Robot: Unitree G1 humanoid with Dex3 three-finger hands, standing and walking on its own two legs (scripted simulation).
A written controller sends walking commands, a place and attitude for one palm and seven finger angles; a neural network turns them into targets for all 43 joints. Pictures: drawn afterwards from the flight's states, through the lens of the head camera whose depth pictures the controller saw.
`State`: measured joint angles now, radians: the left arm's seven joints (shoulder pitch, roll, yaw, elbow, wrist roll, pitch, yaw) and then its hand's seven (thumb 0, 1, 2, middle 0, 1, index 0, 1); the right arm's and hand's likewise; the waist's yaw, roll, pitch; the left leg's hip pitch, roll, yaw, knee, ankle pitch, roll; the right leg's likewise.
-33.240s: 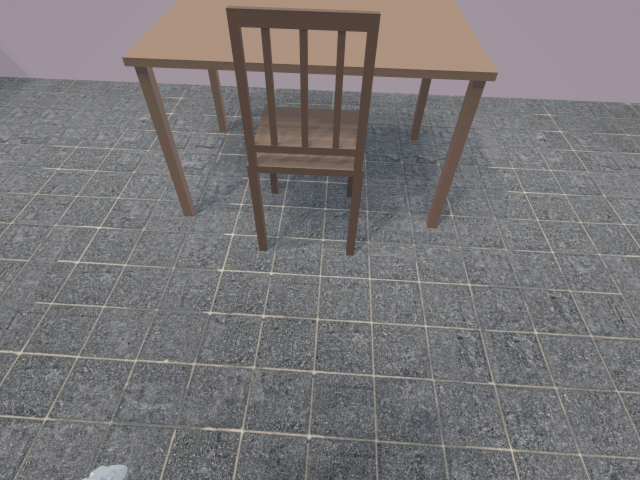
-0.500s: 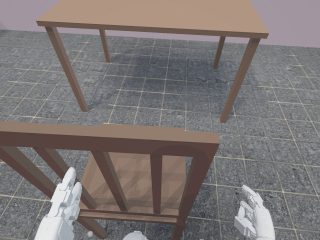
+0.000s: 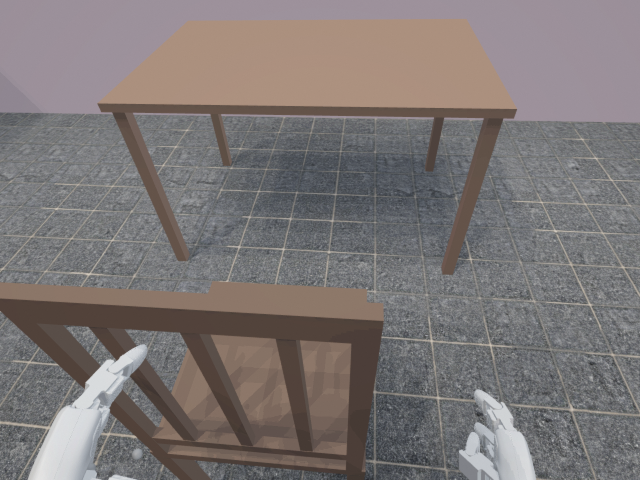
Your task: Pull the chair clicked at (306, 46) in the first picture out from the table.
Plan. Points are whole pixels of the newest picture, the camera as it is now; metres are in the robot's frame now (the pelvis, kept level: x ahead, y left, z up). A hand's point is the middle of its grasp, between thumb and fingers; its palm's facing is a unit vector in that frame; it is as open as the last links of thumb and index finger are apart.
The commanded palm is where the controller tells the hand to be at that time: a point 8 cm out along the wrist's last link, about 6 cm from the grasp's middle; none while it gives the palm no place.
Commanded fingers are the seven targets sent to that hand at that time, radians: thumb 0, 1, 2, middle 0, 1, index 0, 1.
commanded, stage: draw the hand back to the body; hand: left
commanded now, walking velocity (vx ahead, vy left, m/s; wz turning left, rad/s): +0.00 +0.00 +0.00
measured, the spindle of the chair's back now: (226, 396) +0.24 +0.16 -0.04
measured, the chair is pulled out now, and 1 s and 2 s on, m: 0.66 0.64 0.64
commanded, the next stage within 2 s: step back with the hand held close in 0.80 s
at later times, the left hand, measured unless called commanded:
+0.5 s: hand (95, 389) +0.18 +0.25 +0.11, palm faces +0.30 -0.80 -0.53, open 7.1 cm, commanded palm +0.15 +0.29 +0.20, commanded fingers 0.00 0.90 0.90 -0.20 -0.30 -0.20 -0.30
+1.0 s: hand (91, 386) +0.18 +0.25 +0.11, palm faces +0.28 -0.81 -0.51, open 6.3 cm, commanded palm +0.15 +0.29 +0.20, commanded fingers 0.00 0.90 0.90 -0.20 -0.30 -0.20 -0.30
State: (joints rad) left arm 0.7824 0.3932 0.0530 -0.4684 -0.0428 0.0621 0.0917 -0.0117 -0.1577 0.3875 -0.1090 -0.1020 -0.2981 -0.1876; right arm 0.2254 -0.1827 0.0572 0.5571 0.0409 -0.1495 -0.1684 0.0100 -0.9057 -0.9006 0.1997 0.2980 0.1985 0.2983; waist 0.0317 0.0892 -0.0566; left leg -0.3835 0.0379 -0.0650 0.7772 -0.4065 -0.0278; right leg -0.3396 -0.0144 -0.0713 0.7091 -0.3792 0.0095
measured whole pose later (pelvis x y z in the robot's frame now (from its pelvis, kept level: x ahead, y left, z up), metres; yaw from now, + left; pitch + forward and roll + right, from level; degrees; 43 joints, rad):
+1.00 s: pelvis +0.02 -0.01 +0.02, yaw +0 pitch -4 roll +0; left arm 0.54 0.43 0.21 -0.34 -0.06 0.13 0.10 0.01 0.89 0.90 -0.21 -0.30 -0.45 -0.38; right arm 0.17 -0.23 0.05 0.64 0.03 -0.20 -0.11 0.01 -0.90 -0.90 0.20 0.30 0.20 0.30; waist 0.09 0.08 0.07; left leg -0.14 0.03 -0.06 0.51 -0.30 -0.04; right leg -0.12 -0.02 -0.07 0.48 -0.30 0.00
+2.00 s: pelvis -0.14 +0.01 +0.02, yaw -1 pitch +0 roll -2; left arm 0.55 0.41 0.42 -0.55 -0.06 -0.20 0.14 0.01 0.89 0.90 -0.21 -0.30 -0.21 -0.30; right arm 0.17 -0.21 0.00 0.68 0.02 -0.11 -0.07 0.01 -0.90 -0.90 0.20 0.30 0.20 0.30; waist 0.05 0.06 0.04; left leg -0.49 0.03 -0.04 0.76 -0.25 -0.02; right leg -0.20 0.04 -0.01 0.51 -0.31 -0.01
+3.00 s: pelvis -0.26 +0.00 +0.02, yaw +1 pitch +0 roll -1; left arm 0.48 0.35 0.32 -0.30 -0.01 -0.19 0.13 0.01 0.89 0.90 -0.21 -0.30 -0.20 -0.30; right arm 0.21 -0.20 -0.01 0.71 0.01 -0.15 -0.03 0.01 -0.91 -0.90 0.20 0.30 0.20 0.30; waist 0.01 0.03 -0.03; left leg -0.25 0.00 0.00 0.52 -0.27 0.01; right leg -0.25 -0.02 -0.08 0.49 -0.24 -0.01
